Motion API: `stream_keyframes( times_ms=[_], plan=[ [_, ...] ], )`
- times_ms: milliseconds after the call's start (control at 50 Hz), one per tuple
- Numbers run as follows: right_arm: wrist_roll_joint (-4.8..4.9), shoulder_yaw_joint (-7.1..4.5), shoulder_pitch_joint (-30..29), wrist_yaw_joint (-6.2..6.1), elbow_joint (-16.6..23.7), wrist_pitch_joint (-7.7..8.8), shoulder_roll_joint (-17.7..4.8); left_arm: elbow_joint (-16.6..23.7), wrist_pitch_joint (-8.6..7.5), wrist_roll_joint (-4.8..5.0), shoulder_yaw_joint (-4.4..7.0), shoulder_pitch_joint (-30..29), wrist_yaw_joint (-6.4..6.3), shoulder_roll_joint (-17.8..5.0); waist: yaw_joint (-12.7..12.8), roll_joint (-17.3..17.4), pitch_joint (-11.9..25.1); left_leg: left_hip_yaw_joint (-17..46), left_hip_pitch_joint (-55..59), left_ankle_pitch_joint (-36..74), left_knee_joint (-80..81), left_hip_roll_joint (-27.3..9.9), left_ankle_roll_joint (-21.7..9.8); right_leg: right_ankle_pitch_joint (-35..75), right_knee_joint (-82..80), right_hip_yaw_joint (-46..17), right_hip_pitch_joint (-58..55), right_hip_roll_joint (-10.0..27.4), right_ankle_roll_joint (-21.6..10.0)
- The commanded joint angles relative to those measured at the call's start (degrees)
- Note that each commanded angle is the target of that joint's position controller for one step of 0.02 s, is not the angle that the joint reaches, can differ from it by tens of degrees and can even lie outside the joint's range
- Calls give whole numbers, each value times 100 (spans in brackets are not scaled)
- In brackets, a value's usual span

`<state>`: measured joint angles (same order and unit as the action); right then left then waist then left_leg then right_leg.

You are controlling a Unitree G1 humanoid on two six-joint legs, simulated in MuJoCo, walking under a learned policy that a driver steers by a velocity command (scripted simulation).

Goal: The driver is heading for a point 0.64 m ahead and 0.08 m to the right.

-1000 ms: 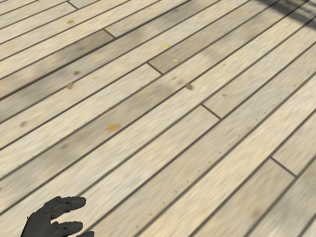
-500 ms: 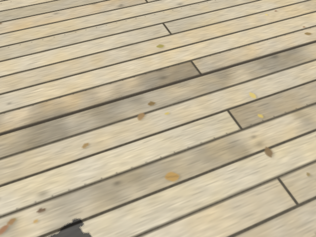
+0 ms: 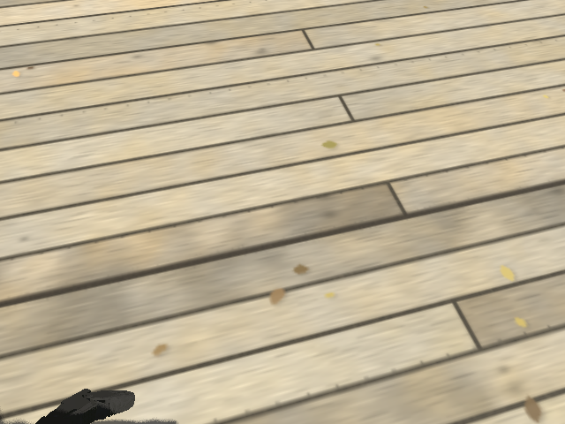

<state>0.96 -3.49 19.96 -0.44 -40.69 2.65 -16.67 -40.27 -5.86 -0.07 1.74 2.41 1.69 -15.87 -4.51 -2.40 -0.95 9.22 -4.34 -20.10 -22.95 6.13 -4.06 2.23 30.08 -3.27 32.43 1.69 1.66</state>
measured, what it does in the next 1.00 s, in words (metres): walks ahead: right foot, then left foot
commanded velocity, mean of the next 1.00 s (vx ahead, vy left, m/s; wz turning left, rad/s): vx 0.14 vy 0.00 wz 0.07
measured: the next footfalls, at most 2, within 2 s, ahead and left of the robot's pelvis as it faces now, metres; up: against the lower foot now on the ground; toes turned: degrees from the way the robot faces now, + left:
right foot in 0.06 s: +0.21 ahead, -0.13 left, +0.00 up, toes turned +1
left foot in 0.46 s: +0.28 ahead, +0.11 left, +0.00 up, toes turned +0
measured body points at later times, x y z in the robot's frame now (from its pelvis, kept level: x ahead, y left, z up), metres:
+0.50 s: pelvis +0.19 -0.03 +0.00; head +0.20 -0.02 +0.45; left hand +0.28 +0.24 -0.13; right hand +0.36 -0.27 -0.09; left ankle +0.24 +0.11 -0.74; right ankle +0.17 -0.13 -0.74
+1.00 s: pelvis +0.21 +0.00 +0.00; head +0.22 +0.00 +0.45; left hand +0.27 +0.27 -0.14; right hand +0.36 -0.25 -0.12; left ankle +0.24 +0.11 -0.74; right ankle +0.17 -0.13 -0.74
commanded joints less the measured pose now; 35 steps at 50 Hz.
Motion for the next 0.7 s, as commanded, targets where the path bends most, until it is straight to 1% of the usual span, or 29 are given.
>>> stream_keyframes(
  times_ms=[20,40,60,80,100,120,140,160,180,220,260,280,320,380,400,420,440,460,480,500,520,540,560,580,600,620,660,700],
  plan=[
    [-9,-248,130,-25,155,-3,-877,457,-161,23,243,-219,24,-722,196,991,40,1075,85,2495,48,-1641,-684,-526,-257,158,-554,-93,-311],
    [-13,-217,43,-23,181,-17,-793,313,-182,-6,326,304,-1,-843,478,953,301,918,71,3286,-491,-1402,-563,-483,-459,289,-1284,-196,-479],
    [-67,-129,-43,-25,280,-16,-592,218,-212,-119,407,1044,-31,-1084,835,716,977,629,-344,3360,-1703,-1056,-323,163,-243,-189,-2570,360,-814],
    [-20,-25,606,-49,319,34,-308,107,-184,-245,534,1758,-52,-1557,810,-523,1950,35,-2175,1761,-3801,-246,203,490,-151,-2100,-4778,1567,-1732],
    [-32,-4,839,-60,249,75,-385,-73,-122,-77,484,2039,13,-1256,831,-1409,2167,105,-3154,-1487,-4960,120,430,537,-836,-3649,-5167,2189,-2155],
    [30,-120,437,-59,261,64,-806,7,-83,41,367,1755,2,-895,885,-695,1459,353,-3550,-1356,-5445,-161,468,450,-848,-3157,-4609,2082,-1948],
    [10,-127,-24,-68,351,31,-847,100,-31,0,293,1348,-17,-713,812,-222,1002,142,-3514,-1013,-5408,-396,511,983,-822,-2313,-3907,1858,-1748],
    [-75,-129,-349,-72,447,-1,-799,98,-1,-24,222,1041,-10,-556,680,17,584,-88,-3426,-800,-5040,-597,551,1724,-912,-1715,-3195,1586,-1645],
    [-129,-145,-401,-75,478,-40,-731,82,-9,-41,166,885,-9,-439,513,-21,476,-188,-3156,-608,-4610,-828,553,2194,-984,-1332,-2779,1385,-1521],
    [-103,-59,-144,-76,374,-122,-362,-35,-3,-81,121,696,-10,-373,292,-312,494,-389,-2532,-329,-3805,-898,652,2772,-1169,-776,-2244,1052,-1456],
    [-113,12,-172,-108,370,-157,-175,-157,24,-96,161,599,-52,-552,238,-420,639,-536,-2150,-7,-2962,-893,745,3279,-1219,-435,-2096,976,-1506],
    [-128,39,-231,-116,362,-166,-131,-203,58,-77,185,560,-75,-644,245,-410,749,-583,-1892,275,-2560,-892,752,3312,-1212,-278,-2050,932,-1483],
    [-115,35,-425,-118,349,-187,-181,-314,132,-34,210,638,-107,-747,349,-402,877,-644,-1591,878,-1999,-853,750,3031,-1233,-155,-2104,916,-1433],
    [-108,-10,-773,-113,405,-237,-291,-475,230,0,189,767,-112,-737,487,-344,753,-636,-1394,1149,-1431,-828,677,2041,-1197,-235,-2163,961,-1381],
    [-118,-23,-858,-109,423,-245,-302,-512,257,10,176,744,-110,-719,486,-329,669,-647,-1298,1169,-1181,-816,621,1626,-1152,-296,-2138,970,-1352],
    [-133,-34,-875,-105,418,-242,-288,-535,282,34,156,676,-110,-688,428,-302,589,-697,-1085,1343,-782,-782,542,1166,-1060,-328,-2068,932,-1277],
    [-164,-46,-867,-105,407,-229,-289,-570,296,70,123,666,-109,-616,364,-251,523,-728,-774,1732,-255,-751,433,596,-947,-346,-1979,814,-1113],
    [-220,-72,-922,-125,450,-216,-425,-634,283,38,71,835,-104,-481,396,-57,495,-450,-410,2511,34,-976,311,10,-807,-338,-1831,630,-846],
    [-246,-122,-923,-167,527,-220,-706,-653,248,-105,30,1086,-94,-368,595,412,678,-14,108,3789,-212,-1462,112,-787,-484,-118,-1558,283,-581],
    [-216,-122,-1090,-181,508,-266,-713,-775,241,-120,-3,1631,-89,-221,915,1066,849,188,265,3661,-417,-1690,-254,-1845,-555,141,-1397,-19,-362],
    [-164,-61,-1247,-130,532,-286,-361,-799,292,-112,-31,1419,-114,-255,753,1024,789,57,-85,2707,-418,-1460,-214,-1857,-632,244,-1671,-25,-233],
    [-161,-37,-1293,-86,547,-292,-230,-775,357,-84,3,1104,-130,-414,594,826,507,-84,-285,2252,-420,-1203,-55,-1762,-593,266,-1563,-65,-205],
    [-183,-38,-1272,-65,531,-281,-262,-779,415,-62,15,982,-156,-444,550,700,398,-152,-365,2260,-459,-1110,33,-1610,-535,259,-1522,-53,-225],
    [-181,-48,-1229,-48,508,-250,-310,-775,466,-72,19,964,-173,-477,536,658,339,-169,-427,2404,-491,-1085,59,-1401,-507,232,-1554,-31,-231],
    [-175,-60,-1188,-46,469,-219,-344,-784,495,-80,20,993,-180,-480,562,658,364,-184,-452,2579,-533,-1077,61,-1241,-494,203,-1660,5,-231],
    [-170,-58,-1162,-46,444,-199,-327,-809,506,-70,21,994,-189,-486,556,629,399,-207,-431,2796,-593,-1066,64,-1074,-465,180,-1742,32,-236],
    [-161,-54,-1160,-51,403,-180,-300,-872,513,-44,24,976,-208,-484,547,555,491,-228,-363,3152,-685,-1056,47,-793,-390,171,-1876,59,-228],
    [-156,-61,-1183,-57,359,-176,-305,-943,536,-29,32,951,-226,-485,548,476,530,-237,-332,3284,-719,-1048,25,-682,-358,165,-1967,71,-209]
  ],
)
Keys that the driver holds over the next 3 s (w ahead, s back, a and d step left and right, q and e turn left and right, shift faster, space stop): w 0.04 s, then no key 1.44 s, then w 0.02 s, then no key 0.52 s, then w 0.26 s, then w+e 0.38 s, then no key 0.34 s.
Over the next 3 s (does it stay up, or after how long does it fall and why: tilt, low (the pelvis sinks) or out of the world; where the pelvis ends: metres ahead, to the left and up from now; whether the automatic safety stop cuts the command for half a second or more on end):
stays up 0.55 -0.04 0.00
